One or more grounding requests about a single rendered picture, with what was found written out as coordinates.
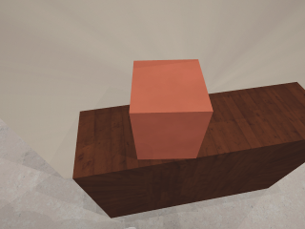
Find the pedestal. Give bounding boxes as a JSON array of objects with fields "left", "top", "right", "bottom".
[{"left": 72, "top": 82, "right": 305, "bottom": 219}]

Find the carton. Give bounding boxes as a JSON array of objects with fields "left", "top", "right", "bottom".
[{"left": 129, "top": 59, "right": 214, "bottom": 160}]

